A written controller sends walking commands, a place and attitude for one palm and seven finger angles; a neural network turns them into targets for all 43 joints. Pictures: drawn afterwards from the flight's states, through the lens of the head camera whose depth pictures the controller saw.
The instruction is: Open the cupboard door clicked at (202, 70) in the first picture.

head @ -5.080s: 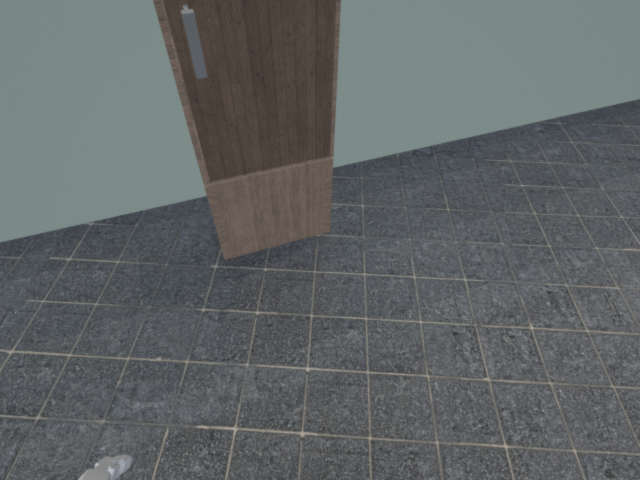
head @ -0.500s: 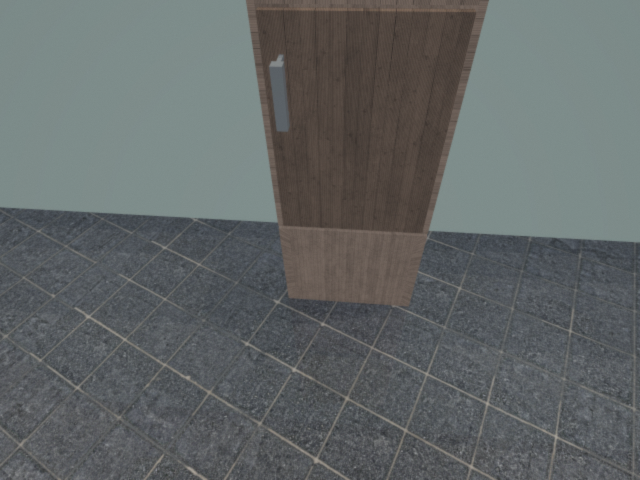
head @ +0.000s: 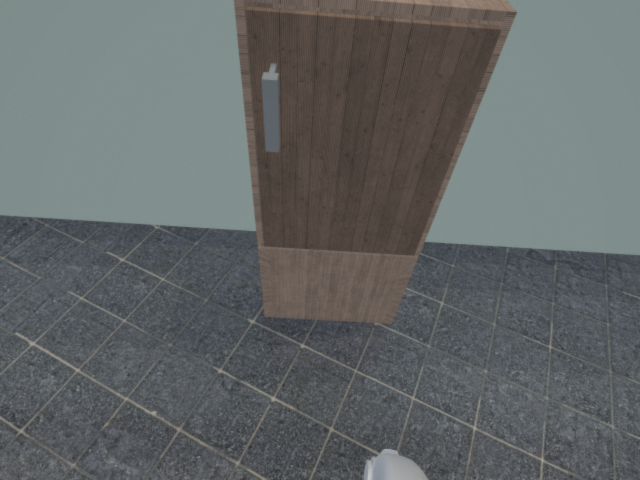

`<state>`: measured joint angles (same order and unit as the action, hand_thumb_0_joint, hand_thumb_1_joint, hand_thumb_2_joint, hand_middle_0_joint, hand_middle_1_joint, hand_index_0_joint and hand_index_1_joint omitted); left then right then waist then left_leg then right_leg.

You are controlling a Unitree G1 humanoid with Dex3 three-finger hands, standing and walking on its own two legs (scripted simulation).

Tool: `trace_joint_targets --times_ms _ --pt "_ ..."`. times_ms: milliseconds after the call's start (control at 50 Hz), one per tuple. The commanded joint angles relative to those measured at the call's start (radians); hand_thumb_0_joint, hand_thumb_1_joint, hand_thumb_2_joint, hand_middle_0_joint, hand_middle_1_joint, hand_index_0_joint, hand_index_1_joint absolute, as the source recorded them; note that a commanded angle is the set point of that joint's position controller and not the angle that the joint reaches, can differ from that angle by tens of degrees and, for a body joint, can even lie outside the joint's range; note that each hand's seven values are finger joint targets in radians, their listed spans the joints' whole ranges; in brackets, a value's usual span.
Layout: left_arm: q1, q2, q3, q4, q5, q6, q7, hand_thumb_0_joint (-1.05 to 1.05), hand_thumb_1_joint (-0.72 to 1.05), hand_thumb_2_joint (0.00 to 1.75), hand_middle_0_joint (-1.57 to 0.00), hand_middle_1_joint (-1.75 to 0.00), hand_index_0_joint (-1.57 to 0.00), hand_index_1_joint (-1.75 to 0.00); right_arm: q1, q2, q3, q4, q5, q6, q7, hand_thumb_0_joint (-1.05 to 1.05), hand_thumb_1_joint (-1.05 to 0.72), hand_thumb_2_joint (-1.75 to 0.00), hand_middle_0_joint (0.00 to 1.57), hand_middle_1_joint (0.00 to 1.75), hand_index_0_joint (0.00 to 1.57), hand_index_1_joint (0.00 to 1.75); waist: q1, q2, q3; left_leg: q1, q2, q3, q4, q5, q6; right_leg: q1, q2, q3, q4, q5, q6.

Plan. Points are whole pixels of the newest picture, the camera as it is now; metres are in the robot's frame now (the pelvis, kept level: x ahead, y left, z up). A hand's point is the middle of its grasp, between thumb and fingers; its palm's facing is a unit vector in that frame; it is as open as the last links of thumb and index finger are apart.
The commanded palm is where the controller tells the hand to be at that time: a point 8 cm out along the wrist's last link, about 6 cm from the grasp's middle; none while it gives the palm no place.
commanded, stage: take the last steps up to it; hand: left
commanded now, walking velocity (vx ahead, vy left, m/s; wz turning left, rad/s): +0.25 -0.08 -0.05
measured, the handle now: (273, 108) +0.71 +0.13 +0.09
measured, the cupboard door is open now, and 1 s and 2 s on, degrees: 0 0 0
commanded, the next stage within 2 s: come to a stop and stand still in 0.22 s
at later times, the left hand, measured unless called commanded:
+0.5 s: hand (246, 441) +0.21 +0.11 -0.17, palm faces +0.03 -0.98 -0.22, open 7.2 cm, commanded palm none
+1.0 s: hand (240, 479) +0.16 +0.12 -0.19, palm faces +0.02 -0.96 -0.29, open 7.4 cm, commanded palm none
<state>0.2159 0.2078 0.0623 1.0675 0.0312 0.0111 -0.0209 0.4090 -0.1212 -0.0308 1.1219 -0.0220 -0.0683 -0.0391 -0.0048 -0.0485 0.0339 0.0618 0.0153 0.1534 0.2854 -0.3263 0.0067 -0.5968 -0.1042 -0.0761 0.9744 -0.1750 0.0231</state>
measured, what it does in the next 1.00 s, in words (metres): walks ahead: right foot, then left foot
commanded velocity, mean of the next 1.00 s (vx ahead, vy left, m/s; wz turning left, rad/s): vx -0.05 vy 0.00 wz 0.00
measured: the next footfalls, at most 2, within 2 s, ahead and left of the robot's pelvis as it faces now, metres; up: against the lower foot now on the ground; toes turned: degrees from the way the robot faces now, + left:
right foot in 0.16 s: +0.23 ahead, -0.13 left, +0.00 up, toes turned -8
left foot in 0.58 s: +0.26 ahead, +0.06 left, +0.00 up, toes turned +4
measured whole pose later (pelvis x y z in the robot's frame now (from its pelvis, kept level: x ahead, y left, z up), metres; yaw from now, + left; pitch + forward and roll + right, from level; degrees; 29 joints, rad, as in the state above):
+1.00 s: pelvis +0.12 -0.08 -0.03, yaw -1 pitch -3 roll -1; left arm 0.28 0.16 0.02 0.96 0.04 -0.01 0.05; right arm 0.17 -0.21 -0.07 0.93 -0.01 0.02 -0.01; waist 0.00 0.09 0.08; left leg -0.44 0.02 0.03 0.77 -0.36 0.01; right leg -0.27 0.00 -0.02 0.74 -0.42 0.01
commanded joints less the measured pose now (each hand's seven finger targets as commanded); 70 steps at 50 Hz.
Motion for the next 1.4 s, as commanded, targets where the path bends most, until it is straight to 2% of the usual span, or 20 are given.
trace_joint_targets --times_ms 0,100,140,160,200,300,500,560,620,800,820,840,900,960,1040,1120,1180,1240,1320,1380 --pt "-0.138 -0.004 -0.008 -0.098 -0.012 -0.026 -0.01 0.0 0.9 0.9 -0.2 -0.3 -0.2 -0.3 0.099 -0.148 -0.026 -0.003 -0.01 -0.008 -0.003 0.0 -0.9 -0.9 0.2 0.3 0.2 0.3 -0.044 0.181 0.157 -0.043 0.277 -0.107 -0.051 0.61 0.121 -0.051 0.001 -0.03 -0.216 -0.016 -0.024" --pt "0.149 0.06 0.013 -0.016 -0.009 -0.053 0.003 0.0 0.9 0.9 -0.2 -0.3 -0.2 -0.3 0.052 -0.188 -0.036 -0.001 0.002 0.002 0.0 0.0 -0.9 -0.9 0.2 0.3 0.2 0.3 0.102 0.117 -0.03 -0.146 0.23 -0.043 0.336 0.835 0.062 0.479 0.102 -0.079 -0.44 0.063 -0.087" --pt "0.343 0.227 0.054 0.035 -0.008 -0.072 0.023 0.0 0.9 0.9 -0.2 -0.3 -0.2 -0.3 0.132 -0.092 -0.022 -0.028 0.024 0.001 0.012 0.0 -0.9 -0.9 0.2 0.3 0.2 0.3 0.131 -0.238 -0.267 -0.527 -0.002 -0.015 0.942 -0.236 -0.011 0.868 -0.325 0.489 -0.555 0.359 -0.257" --pt "0.305 0.233 0.05 0.021 -0.026 -0.065 0.029 0.0 0.9 0.9 -0.2 -0.3 -0.2 -0.3 0.077 -0.11 -0.024 -0.04 0.029 0.011 0.008 0.0 -0.9 -0.9 0.2 0.3 0.2 0.3 0.129 -0.135 -0.242 -0.554 0.024 -0.144 1.067 -0.279 0.018 0.773 -0.343 0.507 -0.636 0.284 -0.3" --pt "0.098 0.146 0.029 -0.031 -0.027 -0.057 0.037 0.0 0.9 0.9 -0.2 -0.3 -0.2 -0.3 0.011 -0.087 -0.031 -0.04 0.019 0.025 0.019 0.0 -0.9 -0.9 0.2 0.3 0.2 0.3 0.062 -0.001 -0.061 -0.566 0.101 -0.159 1.086 -0.118 0.021 0.492 -0.283 0.388 -0.731 -0.059 -0.248" --pt "-0.015 0.05 -0.01 -0.049 -0.014 -0.075 0.045 0.0 0.9 0.9 -0.2 -0.3 -0.2 -0.3 0.08 -0.035 -0.019 -0.018 -0.003 0.067 0.025 0.0 -0.9 -0.9 0.2 0.3 0.2 0.3 -0.053 -0.014 -0.009 -0.445 0.123 -0.128 0.826 -0.011 -0.015 0.235 -0.158 0.11 -0.774 0.09 -0.189" --pt "0.062 0.087 0.003 -0.03 -0.013 -0.029 0.064 0.0 0.9 0.9 -0.2 -0.3 -0.2 -0.3 -0.104 -0.076 -0.016 -0.077 0.013 0.089 0.006 0.0 -0.9 -0.9 0.2 0.3 0.2 0.3 0.009 -0.04 -0.056 -0.357 0.053 -0.114 0.336 0.053 -0.049 0.422 -0.184 0.138 -0.561 0.591 -0.204" --pt "0.062 0.087 0.011 -0.044 -0.019 -0.008 0.066 0.0 0.9 0.9 -0.2 -0.3 -0.2 -0.3 -0.106 -0.121 -0.027 -0.091 0.008 0.091 0.005 0.0 -0.9 -0.9 0.2 0.3 0.2 0.3 -0.001 0.036 -0.039 -0.227 0.114 -0.159 0.228 0.452 -0.013 0.327 -0.125 0.1 -0.478 0.44 -0.13" --pt "0.085 0.034 -0.005 -0.069 -0.025 0.008 0.072 0.0 0.9 0.9 -0.2 -0.3 -0.2 -0.3 -0.131 -0.192 -0.032 -0.116 0.005 0.086 -0.005 0.0 -0.9 -0.9 0.2 0.3 0.2 0.3 0.009 0.292 -0.066 -0.204 0.336 -0.343 0.096 0.916 0.16 0.284 0.063 -0.017 -0.228 -0.24 -0.018" --pt "0.091 0.006 -0.005 -0.08 -0.015 0.012 0.054 0.0 0.9 0.9 -0.2 -0.3 -0.2 -0.3 -0.234 -0.211 -0.053 -0.161 -0.004 0.086 -0.001 0.0 -0.9 -0.9 0.2 0.3 0.2 0.3 0.003 0.187 -0.14 -0.182 0.266 -0.269 0.102 0.574 0.173 0.273 0.072 0.041 -0.209 -0.331 -0.006" --pt "0.183 0.04 -0.028 -0.056 -0.023 -0.013 0.079 0.0 0.9 0.9 -0.2 -0.3 -0.2 -0.3 -0.279 -0.268 -0.072 -0.192 0.02 0.063 0.001 0.0 -0.9 -0.9 0.2 0.3 0.2 0.3 0.05 0.08 -0.199 -0.109 0.251 -0.228 0.38 0.72 0.09 0.231 0.029 0.143 -0.488 -0.151 -0.019" --pt "0.128 0.097 -0.012 -0.134 -0.001 -0.021 0.078 0.0 0.9 0.9 -0.2 -0.3 -0.2 -0.3 -0.223 -0.156 -0.051 -0.238 0.022 0.069 0.031 0.0 -0.9 -0.9 0.2 0.3 0.2 0.3 0.024 -0.151 -0.144 -0.439 0.092 -0.12 0.428 0.244 0.037 0.376 -0.04 0.26 -0.552 0.076 -0.055" --pt "0.154 0.169 0.003 -0.168 0.015 -0.063 0.089 0.0 0.9 0.9 -0.2 -0.3 -0.2 -0.3 -0.223 -0.084 -0.035 -0.288 0.005 0.061 0.043 0.0 -0.9 -0.9 0.2 0.3 0.2 0.3 0.019 0.08 -0.166 -0.576 -0.019 -0.114 0.58 -0.186 -0.001 0.551 -0.188 0.302 -0.42 0.801 -0.186" --pt "0.044 0.126 0.003 -0.19 -0.003 -0.049 0.089 0.0 0.9 0.9 -0.2 -0.3 -0.2 -0.3 -0.186 -0.114 -0.034 -0.283 0.016 0.074 0.036 0.0 -0.9 -0.9 0.2 0.3 0.2 0.3 -0.032 -0.28 -0.104 -0.433 0.005 -0.115 0.444 0.029 0.015 0.37 -0.093 0.201 -0.395 0.467 -0.151" --pt "0.087 0.053 -0.016 -0.206 -0.016 0.003 0.082 0.0 0.9 0.9 -0.2 -0.3 -0.2 -0.3 -0.104 -0.196 -0.036 -0.242 -0.014 0.068 0.035 0.0 -0.9 -0.9 0.2 0.3 0.2 0.3 -0.029 0.375 0.081 -0.475 0.225 -0.491 -0.017 -0.126 0.144 0.181 0.133 0.03 -0.183 -0.43 -0.045" --pt "0.248 0.061 -0.014 -0.139 -0.004 0.0 0.059 0.0 0.9 0.9 -0.2 -0.3 -0.2 -0.3 -0.231 -0.192 -0.028 -0.275 -0.01 0.082 0.03 0.0 -0.9 -0.9 0.2 0.3 0.2 0.3 0.078 0.125 0.078 -0.736 0.111 -0.337 0.044 -0.355 0.094 0.42 0.1 0.086 -0.343 -0.315 -0.072" --pt "0.123 0.159 -0.002 -0.2 -0.003 -0.007 0.064 0.0 0.9 0.9 -0.2 -0.3 -0.2 -0.3 -0.187 -0.127 -0.038 -0.288 -0.001 0.115 0.039 0.0 -0.9 -0.9 0.2 0.3 0.2 0.3 0.023 -0.189 0.098 -0.521 -0.019 -0.154 0.608 -0.077 0.003 -0.001 -0.219 0.54 -0.848 -0.789 -0.213" --pt "-0.06 0.15 0.005 -0.261 0.001 -0.013 0.07 0.0 0.9 0.9 -0.2 -0.3 -0.2 -0.3 -0.016 -0.114 -0.041 -0.217 -0.003 0.112 0.043 0.0 -0.9 -0.9 0.2 0.3 0.2 0.3 -0.077 -0.089 0.021 -0.379 -0.024 -0.134 0.795 -0.027 0.005 -0.045 -0.129 0.299 -0.755 -0.428 -0.184" --pt "0.019 0.149 0.01 -0.223 0.006 0.005 0.069 0.0 0.9 0.9 -0.2 -0.3 -0.2 -0.3 0.034 -0.076 -0.022 -0.2 0.004 0.096 0.038 0.0 -0.9 -0.9 0.2 0.3 0.2 0.3 -0.039 -0.094 0.05 -0.284 -0.031 -0.074 0.369 -0.079 0.002 0.028 -0.072 0.215 -0.651 -0.455 -0.127" --pt "0.11 0.027 -0.018 -0.192 -0.019 0.023 0.067 0.0 0.9 0.9 -0.2 -0.3 -0.2 -0.3 0.108 -0.117 -0.016 -0.174 -0.013 0.069 0.02 0.0 -0.9 -0.9 0.2 0.3 0.2 0.3 -0.024 0.259 0.061 -0.311 0.14 -0.314 -0.063 -0.128 0.059 0.077 0.099 0.105 -0.253 -0.358 -0.045"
